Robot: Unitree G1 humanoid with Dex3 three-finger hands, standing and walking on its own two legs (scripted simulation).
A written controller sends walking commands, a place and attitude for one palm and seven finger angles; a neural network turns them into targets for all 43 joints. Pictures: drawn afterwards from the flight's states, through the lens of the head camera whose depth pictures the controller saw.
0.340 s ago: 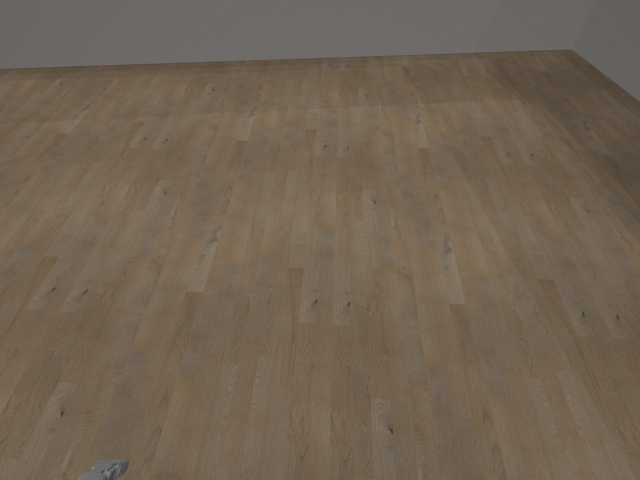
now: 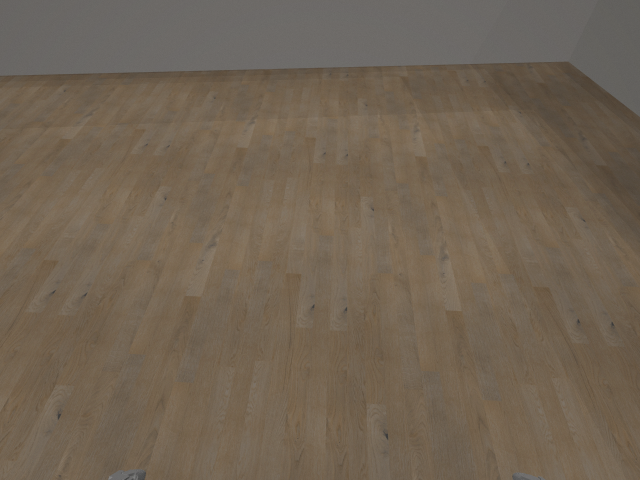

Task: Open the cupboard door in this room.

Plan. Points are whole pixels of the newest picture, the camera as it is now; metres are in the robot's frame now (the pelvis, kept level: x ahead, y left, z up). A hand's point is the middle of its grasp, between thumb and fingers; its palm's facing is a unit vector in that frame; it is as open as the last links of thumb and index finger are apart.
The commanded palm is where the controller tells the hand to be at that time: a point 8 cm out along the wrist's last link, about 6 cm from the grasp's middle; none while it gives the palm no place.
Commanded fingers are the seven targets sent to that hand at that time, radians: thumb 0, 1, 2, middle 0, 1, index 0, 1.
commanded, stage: stand and wait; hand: left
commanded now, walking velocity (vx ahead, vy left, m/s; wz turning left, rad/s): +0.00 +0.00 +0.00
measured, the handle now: out of the picture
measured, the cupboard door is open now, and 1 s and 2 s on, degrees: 0 0 0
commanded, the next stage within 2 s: turn or walk to find it in 0.56 s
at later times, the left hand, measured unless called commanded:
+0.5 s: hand out of the picture +0.06 +0.24 -0.15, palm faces -0.04 -0.94 -0.34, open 7.4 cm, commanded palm none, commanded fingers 0.00 0.90 0.90 -0.20 -0.30 -0.20 -0.30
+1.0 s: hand out of the picture +0.01 +0.22 -0.19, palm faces +0.08 -0.97 -0.24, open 7.4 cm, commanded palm none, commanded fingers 0.00 0.90 0.90 -0.20 -0.30 -0.20 -0.30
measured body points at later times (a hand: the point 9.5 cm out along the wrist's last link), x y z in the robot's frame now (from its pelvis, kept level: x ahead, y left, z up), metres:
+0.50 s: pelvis -0.02 -0.01 +0.00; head -0.02 -0.01 +0.45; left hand +0.06 +0.29 -0.13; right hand +0.05 -0.31 -0.13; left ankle -0.02 +0.11 -0.74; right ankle -0.01 -0.13 -0.74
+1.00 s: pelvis -0.04 +0.01 -0.01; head -0.01 +0.02 +0.44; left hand +0.01 +0.27 -0.17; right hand +0.03 -0.24 -0.15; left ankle -0.02 +0.11 -0.74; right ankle -0.03 -0.13 -0.72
